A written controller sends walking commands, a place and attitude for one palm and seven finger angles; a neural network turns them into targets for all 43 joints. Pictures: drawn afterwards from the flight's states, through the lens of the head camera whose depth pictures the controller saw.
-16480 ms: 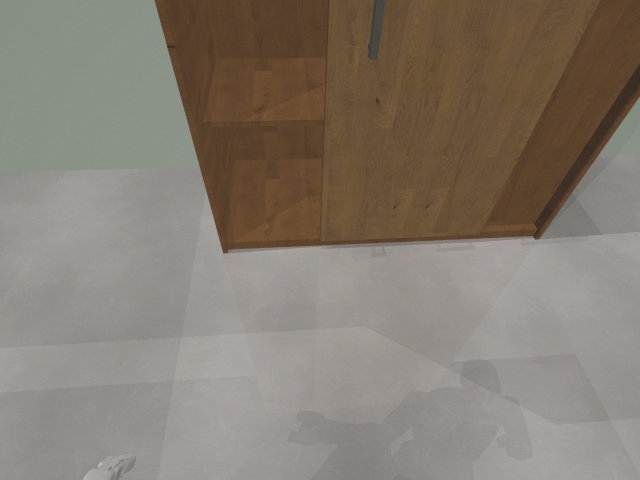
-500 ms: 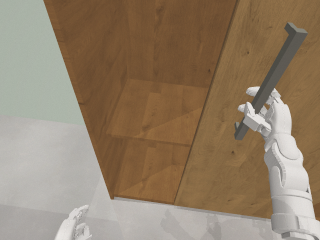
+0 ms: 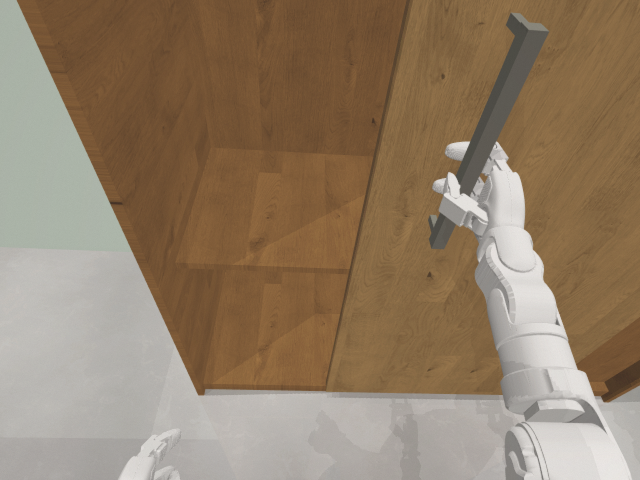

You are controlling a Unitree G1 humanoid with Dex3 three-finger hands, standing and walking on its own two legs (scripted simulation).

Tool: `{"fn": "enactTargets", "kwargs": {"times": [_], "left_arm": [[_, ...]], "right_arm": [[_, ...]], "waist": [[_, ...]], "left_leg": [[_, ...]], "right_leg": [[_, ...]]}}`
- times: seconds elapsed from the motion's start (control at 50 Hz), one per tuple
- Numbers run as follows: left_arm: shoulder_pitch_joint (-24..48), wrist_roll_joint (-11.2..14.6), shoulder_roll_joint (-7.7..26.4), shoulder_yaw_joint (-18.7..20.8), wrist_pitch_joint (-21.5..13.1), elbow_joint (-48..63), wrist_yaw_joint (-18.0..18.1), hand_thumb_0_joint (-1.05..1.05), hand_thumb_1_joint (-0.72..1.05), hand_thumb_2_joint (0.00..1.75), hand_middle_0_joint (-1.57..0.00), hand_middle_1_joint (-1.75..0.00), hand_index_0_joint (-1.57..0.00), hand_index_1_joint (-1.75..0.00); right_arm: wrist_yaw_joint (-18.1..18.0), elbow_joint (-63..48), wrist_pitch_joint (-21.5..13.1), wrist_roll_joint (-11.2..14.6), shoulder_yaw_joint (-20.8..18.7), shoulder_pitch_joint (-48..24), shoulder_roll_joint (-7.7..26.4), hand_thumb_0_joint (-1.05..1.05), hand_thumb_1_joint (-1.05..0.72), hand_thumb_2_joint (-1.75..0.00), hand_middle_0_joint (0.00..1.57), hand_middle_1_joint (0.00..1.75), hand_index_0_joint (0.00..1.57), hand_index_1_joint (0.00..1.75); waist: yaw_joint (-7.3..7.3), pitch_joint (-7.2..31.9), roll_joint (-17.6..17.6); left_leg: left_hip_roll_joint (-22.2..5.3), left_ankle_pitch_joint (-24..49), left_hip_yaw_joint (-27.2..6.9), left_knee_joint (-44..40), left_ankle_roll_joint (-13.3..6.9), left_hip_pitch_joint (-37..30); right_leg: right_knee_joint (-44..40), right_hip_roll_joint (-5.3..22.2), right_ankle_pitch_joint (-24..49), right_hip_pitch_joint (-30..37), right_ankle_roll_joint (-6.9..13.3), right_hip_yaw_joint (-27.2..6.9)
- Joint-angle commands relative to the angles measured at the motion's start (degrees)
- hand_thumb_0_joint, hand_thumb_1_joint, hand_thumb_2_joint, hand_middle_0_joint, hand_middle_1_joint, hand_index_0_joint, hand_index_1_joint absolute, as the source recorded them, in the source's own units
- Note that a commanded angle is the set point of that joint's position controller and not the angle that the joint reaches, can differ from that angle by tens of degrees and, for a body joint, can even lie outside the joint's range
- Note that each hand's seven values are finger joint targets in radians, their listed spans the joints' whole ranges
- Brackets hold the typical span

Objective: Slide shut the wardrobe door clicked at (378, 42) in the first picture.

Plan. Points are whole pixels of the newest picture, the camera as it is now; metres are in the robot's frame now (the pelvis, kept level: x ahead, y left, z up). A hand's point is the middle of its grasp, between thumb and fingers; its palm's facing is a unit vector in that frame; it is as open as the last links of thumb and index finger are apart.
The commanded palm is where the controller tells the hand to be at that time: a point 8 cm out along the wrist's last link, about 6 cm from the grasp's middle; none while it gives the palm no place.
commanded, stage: tug the door sideways, standing still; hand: right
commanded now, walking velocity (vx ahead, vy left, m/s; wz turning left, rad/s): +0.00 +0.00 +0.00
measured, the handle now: (469, 152) +0.47 -0.16 +0.20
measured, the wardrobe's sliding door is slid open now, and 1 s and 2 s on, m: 0.37 0.37 0.29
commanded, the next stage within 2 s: step sideways, sliding the door along in 0.32 s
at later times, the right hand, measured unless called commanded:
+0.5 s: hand (449, 202) +0.41 -0.14 +0.16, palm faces +0.06 +0.99 -0.13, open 6.0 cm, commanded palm +0.40 -0.16 +0.16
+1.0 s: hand (439, 197) +0.43 -0.13 +0.15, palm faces +0.23 +0.97 -0.04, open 5.9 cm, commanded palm +0.40 -0.11 +0.16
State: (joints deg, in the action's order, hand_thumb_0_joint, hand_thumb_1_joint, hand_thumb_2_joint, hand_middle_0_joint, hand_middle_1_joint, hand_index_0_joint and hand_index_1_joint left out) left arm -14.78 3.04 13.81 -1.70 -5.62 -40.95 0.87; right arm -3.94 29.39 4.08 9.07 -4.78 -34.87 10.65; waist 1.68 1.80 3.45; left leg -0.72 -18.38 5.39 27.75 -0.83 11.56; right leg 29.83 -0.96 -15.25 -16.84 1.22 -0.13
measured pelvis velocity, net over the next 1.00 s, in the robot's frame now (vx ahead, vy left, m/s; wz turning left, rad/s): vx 0.01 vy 0.05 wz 0.01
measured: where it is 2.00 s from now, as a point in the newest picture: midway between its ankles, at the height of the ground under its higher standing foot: outside the picture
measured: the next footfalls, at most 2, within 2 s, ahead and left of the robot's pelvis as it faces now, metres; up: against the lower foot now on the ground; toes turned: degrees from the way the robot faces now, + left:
left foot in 1.22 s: +0.18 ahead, +0.30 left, +0.00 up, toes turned +3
right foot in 1.60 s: +0.10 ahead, +0.00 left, +0.00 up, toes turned -10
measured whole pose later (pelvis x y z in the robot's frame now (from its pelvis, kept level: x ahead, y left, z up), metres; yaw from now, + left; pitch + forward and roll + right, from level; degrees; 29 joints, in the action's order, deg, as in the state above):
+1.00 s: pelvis +0.01 +0.05 -0.01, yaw +1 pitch -3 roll +1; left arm -6.2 2.3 12.2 1.3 -0.1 -37.6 2.2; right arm -8.4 12.3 -5.4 6.2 -6.9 -32.4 13.5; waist 4.6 -15.1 0.2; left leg 1.5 -26.8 -0.2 62.9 -1.4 26.0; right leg 35.7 3.3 -19.4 -13.6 -0.9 0.9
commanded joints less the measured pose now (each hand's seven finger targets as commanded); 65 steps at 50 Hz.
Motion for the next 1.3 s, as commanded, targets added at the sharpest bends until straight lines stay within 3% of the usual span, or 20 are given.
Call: {"fn": "enactTargets", "kwargs": {"times": [0.0, 0.38, 0.4, 0.42, 0.46, 0.52, 0.6, 0.66, 0.72, 0.74, 0.82, 0.84, 0.86, 0.9, 1.02, 1.12, 1.18, 1.22, 1.26, 1.28], "left_arm": [[3.7, 0.0, 6.7, 2.4, -4.0, 6.7, -0.2, 0.0, 0.9, 0.9, -0.2, -0.3, -0.2, -0.3], [2.7, 0.2, 6.6, 2.2, -6.8, 6.0, -0.8, 0.0, 0.9, 0.9, -0.2, -0.3, -0.2, -0.3], [2.8, 0.4, 7.3, 2.3, -6.8, 5.8, -0.7, 0.0, 0.9, 0.9, -0.2, -0.3, -0.2, -0.3], [3.9, -0.3, 10.0, 2.9, -4.4, 6.7, 1.4, 0.0, 0.9, 0.9, -0.2, -0.3, -0.2, -0.3], [5.9, -0.9, 6.0, 2.2, -2.6, 8.1, 2.3, 0.0, 0.9, 0.9, -0.2, -0.3, -0.2, -0.3], [6.8, -1.2, 6.7, 2.9, -1.0, 9.3, 3.3, 0.0, 0.9, 0.9, -0.2, -0.3, -0.2, -0.3], [7.5, -1.3, 6.4, 2.9, 1.0, 10.0, 3.6, 0.0, 0.9, 0.9, -0.2, -0.3, -0.2, -0.3], [8.9, -0.9, 6.6, 2.7, 2.0, 10.9, 3.6, 0.0, 0.9, 0.9, -0.2, -0.3, -0.2, -0.3], [9.9, -0.3, 4.9, 3.6, 1.8, 10.3, 3.3, 0.0, 0.9, 0.9, -0.2, -0.3, -0.2, -0.3], [10.1, -0.2, 4.6, 3.8, 1.3, 9.5, 3.3, 0.0, 0.9, 0.9, -0.2, -0.3, -0.2, -0.3], [9.2, -1.0, 2.9, 2.8, 1.2, 8.9, 3.1, 0.0, 0.9, 0.9, -0.2, -0.3, -0.2, -0.3], [7.9, -1.2, 4.7, 4.0, 1.4, 9.0, 3.2, 0.0, 0.9, 0.9, -0.2, -0.3, -0.2, -0.3], [8.6, -1.7, 7.6, 5.4, 1.7, 10.9, 2.7, 0.0, 0.9, 0.9, -0.2, -0.3, -0.2, -0.3], [11.2, -0.5, 4.8, 4.9, 3.1, 12.4, 0.8, 0.0, 0.9, 0.9, -0.2, -0.3, -0.2, -0.3], [11.1, -0.4, 5.5, 5.7, 1.7, 11.6, -0.1, 0.0, 0.9, 0.9, -0.2, -0.3, -0.2, -0.3], [12.9, -0.1, 5.3, 5.7, 0.5, 13.3, -0.3, 0.0, 0.9, 0.9, -0.2, -0.3, -0.2, -0.3], [12.5, 0.0, 4.6, 5.6, 1.0, 13.5, -0.8, 0.0, 0.9, 0.9, -0.2, -0.3, -0.2, -0.3], [12.7, -0.4, 2.4, 5.1, 0.5, 12.0, -0.7, 0.0, 0.9, 0.9, -0.2, -0.3, -0.2, -0.3], [12.6, 0.1, 3.3, 6.1, 0.7, 11.3, 0.0, 0.0, 0.9, 0.9, -0.2, -0.3, -0.2, -0.3], [13.1, 0.0, 3.2, 5.9, 0.5, 11.7, 0.3, 0.0, 0.9, 0.9, -0.2, -0.3, -0.2, -0.3]], "right_arm": [[5.8, -17.4, -7.2, 0.2, 12.2, -33.2, -6.7, 0.0, -0.9, -0.9, 0.45, 1.4, 0.45, 1.4], [6.3, -12.4, -8.6, 0.8, 12.8, -34.1, -8.7, 0.0, -0.9, -0.9, 0.45, 1.4, 0.45, 1.4], [5.8, -14.1, -8.9, 1.0, 10.8, -38.3, -5.1, 0.0, -0.9, -0.9, 0.45, 1.4, 0.45, 1.4], [0.9, -17.1, -12.6, -4.4, -11.5, -39.6, 28.0, 0.0, -0.9, -0.9, 0.45, 1.4, 0.45, 1.4], [2.0, -15.7, -13.7, -4.1, 4.8, -32.0, 5.6, 0.0, -0.9, -0.9, 0.45, 1.4, 0.45, 1.4], [0.8, -16.9, -13.9, -4.1, 2.7, -29.5, 7.8, 0.0, -0.9, -0.9, 0.45, 1.4, 0.45, 1.4], [-0.8, -20.4, -13.4, -3.9, 1.6, -28.7, 9.6, 0.0, -0.9, -0.9, 0.45, 1.4, 0.45, 1.4], [-0.8, -21.9, -13.5, -4.9, 2.3, -27.3, 8.3, 0.0, -0.9, -0.9, 0.45, 1.4, 0.45, 1.4], [-0.4, -19.3, -12.2, -5.6, 2.7, -26.7, 7.8, 0.0, -0.9, -0.9, 0.45, 1.4, 0.45, 1.4], [-0.4, -20.1, -13.2, -5.6, 3.7, -27.6, 6.3, 0.0, -0.9, -0.9, 0.45, 1.4, 0.45, 1.4], [-0.4, -29.1, -16.4, -6.3, 8.5, -28.5, 1.4, 0.0, -0.9, -0.9, 0.45, 1.4, 0.45, 1.4], [-0.5, -31.4, -16.6, -5.7, 8.6, -26.8, 1.7, 0.0, -0.9, -0.9, 0.45, 1.4, 0.45, 1.4], [-0.1, -35.3, -16.8, -4.3, 10.6, -26.3, -0.5, 0.0, -0.9, -0.9, 0.45, 1.4, 0.45, 1.4], [0.7, -33.6, -15.7, -3.7, 12.3, -26.7, -2.9, 0.0, -0.9, -0.9, 0.45, 1.4, 0.45, 1.4], [1.8, -39.6, -15.2, -5.8, 15.7, -28.0, -5.1, 0.0, -0.9, -0.9, 0.45, 1.4, 0.45, 1.4], [1.8, -39.2, -15.1, -5.7, 14.6, -25.1, -3.5, 0.0, -0.9, -0.9, 0.45, 1.4, 0.45, 1.4], [1.4, -41.9, -15.7, -6.5, 12.2, -21.7, -0.4, 0.0, -0.9, -0.9, 0.45, 1.4, 0.45, 1.4], [0.6, -42.7, -15.0, -7.6, 10.5, -17.9, 3.5, 0.0, -0.9, -0.9, 0.45, 1.4, 0.45, 1.4], [-0.3, -45.1, -14.9, -6.4, 7.6, -13.9, 4.3, 0.0, -0.9, -0.9, 0.45, 1.4, 0.45, 1.4], [-0.5, -49.2, -15.4, -6.2, 8.2, -13.4, 3.8, 0.0, -0.9, -0.9, 0.45, 1.4, 0.45, 1.4]], "waist": [[-6.07, 19.7, -0.6], [-6.47, 18.3, -1.7], [-6.51, 18.7, -2.0], [-1.43, 13.3, -1.4], [-3.3, 13.9, -4.0], [-3.44, 14.7, 5.4], [-3.08, 12.8, 3.8], [-2.41, 13.3, 0.4], [-1.72, 7.5, -22.3], [-1.07, 6.3, -17.2], [-3.58, 12.7, -3.9], [-5.22, 16.5, -0.2], [-4.88, 18.6, 13.6], [-3.96, 12.3, 2.7], [-4.49, 13.0, 10.0], [-3.65, 11.8, 12.9], [-3.06, 12.5, 3.8], [-5.36, 10.0, -4.8], [-3.95, 14.6, -17.4], [-3.96, 14.9, -13.5]], "left_leg": [[2.0, 20.4, -1.5, -1.7, -1.1, 7.7], [2.4, 18.1, -1.3, -1.2, -0.7, 10.1], [2.2, 18.3, -1.6, -1.7, -0.9, 9.2], [-1.4, 12.7, -6.3, -3.5, 0.4, 7.6], [-1.3, 11.9, -4.4, -0.3, 1.0, 5.8], [1.0, 1.7, -3.7, 10.7, 0.5, 12.7], [1.4, -11.5, -5.1, 14.2, -0.6, 17.0], [1.1, 2.9, -4.4, -2.3, -1.4, -0.6], [-13.3, 19.2, -27.2, -11.5, -11.1, -11.6], [-15.9, 30.8, -28.0, -9.1, -13.4, -13.9], [-10.4, 44.2, -11.2, 6.8, -8.1, -13.4], [-7.1, 35.8, -6.6, 17.0, -3.9, 1.5], [0.0, 5.3, -4.1, 30.9, 0.7, 21.7], [0.4, -11.0, -12.6, 44.4, -0.5, 28.2], [-2.2, -0.3, -2.9, 24.2, 0.8, 16.1], [0.2, 3.5, 0.8, 13.3, 1.5, 3.8], [-0.4, 24.9, -0.4, -3.2, 0.8, -6.2], [-9.2, 53.1, -5.9, -1.2, -1.5, -10.5], [-11.8, 55.4, -11.8, 2.4, -4.9, -13.3], [-11.5, 54.3, -11.3, 3.8, -4.2, -12.0]], "right_leg": [[-0.5, 1.8, 23.1, 21.9, -0.8, -4.5], [-0.6, 1.8, 20.0, 20.5, -0.8, -4.6], [-0.7, 1.5, 19.6, 20.3, -0.8, -4.5], [-1.5, 6.4, 14.7, 14.1, 2.4, -3.4], [-2.5, 7.4, 9.0, 14.6, 2.9, -3.6], [-5.3, 14.7, 4.9, 19.5, 6.4, -13.0], [-4.1, 19.5, 12.0, 24.0, 10.3, -18.3], [6.4, 14.1, 16.4, 13.0, 6.2, -5.7], [29.9, 1.0, -10.6, -10.9, 0.4, 1.9], [34.7, 1.5, -14.2, -14.2, 0.3, -0.4], [2.1, 3.1, 1.7, 4.1, 1.0, 2.9], [-5.8, 6.7, 16.1, 23.7, 2.8, -0.3], [-4.5, 23.8, 37.7, 38.4, 10.0, -21.9], [-5.8, 30.2, 33.3, 32.9, 16.1, -31.1], [-1.7, 19.1, 37.1, 25.0, 8.7, -5.1], [2.7, 18.8, 38.7, 21.2, 4.7, -0.6], [16.5, 14.0, 34.2, 19.2, 0.4, 1.2], [18.6, 8.3, 15.8, 8.2, -2.8, 3.2], [14.8, 6.6, -0.9, 4.3, -2.7, 0.4], [10.3, 7.5, 1.1, 5.8, -2.1, 1.0]]}}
